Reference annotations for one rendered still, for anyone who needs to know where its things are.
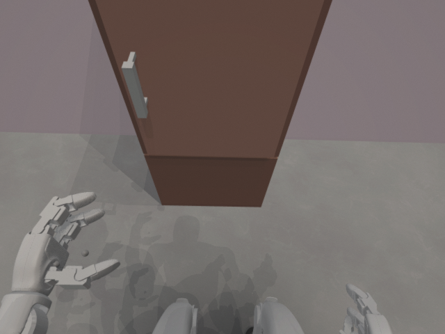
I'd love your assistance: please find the handle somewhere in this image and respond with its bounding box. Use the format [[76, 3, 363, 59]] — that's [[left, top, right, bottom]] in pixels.
[[122, 51, 148, 118]]

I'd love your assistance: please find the robot thigh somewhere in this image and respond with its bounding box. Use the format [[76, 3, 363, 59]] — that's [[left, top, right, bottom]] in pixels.
[[254, 301, 304, 334], [152, 302, 198, 334]]

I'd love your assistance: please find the left robot thigh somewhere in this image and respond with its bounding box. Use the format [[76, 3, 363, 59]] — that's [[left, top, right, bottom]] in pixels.
[[152, 302, 198, 334]]

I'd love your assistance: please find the left robot hand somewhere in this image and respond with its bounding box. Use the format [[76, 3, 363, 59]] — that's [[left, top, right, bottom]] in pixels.
[[11, 192, 120, 296]]

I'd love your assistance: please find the cupboard door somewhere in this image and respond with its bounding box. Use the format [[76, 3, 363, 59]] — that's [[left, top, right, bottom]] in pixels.
[[95, 0, 324, 157]]

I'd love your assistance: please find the right robot hand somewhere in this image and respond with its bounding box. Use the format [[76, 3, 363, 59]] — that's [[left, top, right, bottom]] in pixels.
[[339, 283, 393, 334]]

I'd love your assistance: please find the robot left forearm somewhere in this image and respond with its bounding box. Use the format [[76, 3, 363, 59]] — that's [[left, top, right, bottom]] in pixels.
[[0, 291, 52, 334]]

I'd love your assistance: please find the right robot thigh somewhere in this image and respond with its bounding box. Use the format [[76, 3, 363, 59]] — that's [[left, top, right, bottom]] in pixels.
[[254, 301, 304, 334]]

